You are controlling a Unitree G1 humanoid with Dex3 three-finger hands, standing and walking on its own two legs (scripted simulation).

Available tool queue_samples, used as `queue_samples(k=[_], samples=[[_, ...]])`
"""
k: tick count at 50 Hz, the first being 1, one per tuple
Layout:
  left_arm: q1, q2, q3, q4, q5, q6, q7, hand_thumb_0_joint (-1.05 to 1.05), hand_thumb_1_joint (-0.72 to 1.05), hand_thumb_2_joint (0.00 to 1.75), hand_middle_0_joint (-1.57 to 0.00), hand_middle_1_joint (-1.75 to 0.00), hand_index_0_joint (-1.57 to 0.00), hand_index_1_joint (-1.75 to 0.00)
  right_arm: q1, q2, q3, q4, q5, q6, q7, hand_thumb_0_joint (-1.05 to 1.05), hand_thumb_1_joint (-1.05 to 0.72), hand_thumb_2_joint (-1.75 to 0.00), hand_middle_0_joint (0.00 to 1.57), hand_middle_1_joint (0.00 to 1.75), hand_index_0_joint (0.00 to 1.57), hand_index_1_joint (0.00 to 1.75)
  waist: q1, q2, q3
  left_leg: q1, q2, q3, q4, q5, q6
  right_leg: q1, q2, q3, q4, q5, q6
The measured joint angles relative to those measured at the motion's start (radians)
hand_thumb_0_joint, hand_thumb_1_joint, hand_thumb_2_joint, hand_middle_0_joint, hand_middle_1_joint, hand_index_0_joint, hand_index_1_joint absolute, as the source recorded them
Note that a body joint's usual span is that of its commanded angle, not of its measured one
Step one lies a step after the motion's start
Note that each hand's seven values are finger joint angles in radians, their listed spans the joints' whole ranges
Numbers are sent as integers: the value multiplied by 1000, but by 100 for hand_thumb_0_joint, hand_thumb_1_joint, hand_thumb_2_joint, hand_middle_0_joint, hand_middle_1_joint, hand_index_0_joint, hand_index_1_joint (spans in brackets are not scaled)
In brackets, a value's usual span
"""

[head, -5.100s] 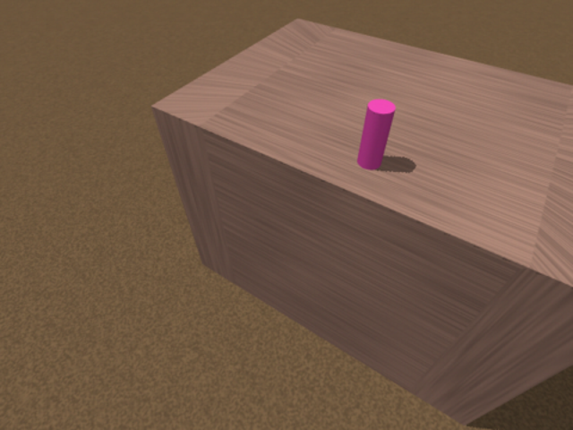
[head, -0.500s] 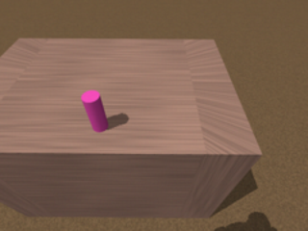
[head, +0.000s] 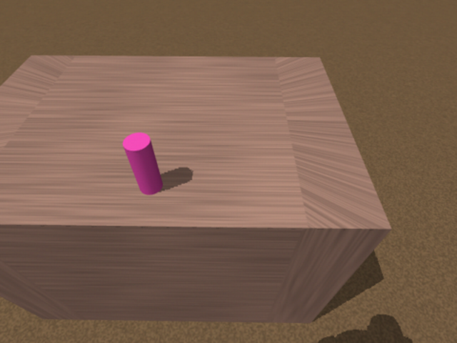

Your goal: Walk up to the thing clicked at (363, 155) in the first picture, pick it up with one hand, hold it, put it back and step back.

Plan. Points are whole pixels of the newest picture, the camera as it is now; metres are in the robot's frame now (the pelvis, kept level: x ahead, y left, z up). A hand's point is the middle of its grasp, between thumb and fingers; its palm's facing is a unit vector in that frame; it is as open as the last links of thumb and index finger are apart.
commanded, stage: stand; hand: left
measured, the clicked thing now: (144, 165) +0.46 +0.20 +0.04
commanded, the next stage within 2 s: rise first in 0.72 s
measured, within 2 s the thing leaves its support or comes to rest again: neither
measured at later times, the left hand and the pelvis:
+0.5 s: hand out of the picture +0.07 +0.25 -0.16, palm faces -0.02 -0.94 -0.35, open 7.3 cm; pelvis +0.00 +0.00 +0.00, yaw +0 degrees
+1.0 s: hand out of the picture +0.15 +0.24 -0.14, palm faces +0.16 -0.94 -0.31, open 9.4 cm; pelvis -0.01 +0.00 -0.01, yaw +1 degrees
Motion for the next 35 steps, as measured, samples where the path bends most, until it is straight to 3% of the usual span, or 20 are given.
queue_samples(k=[35], samples=[[5, 0, -2, -5, 0, 0, 0, 0, 91, 90, -20, -30, -21, -30, 11, 0, 2, -5, 0, -1, -1, 1, -91, -90, 20, 30, 20, 30, 0, 3, -1, -2, 0, -8, 2, 0, -2, 2, -1, -8, 2, -3, -1]])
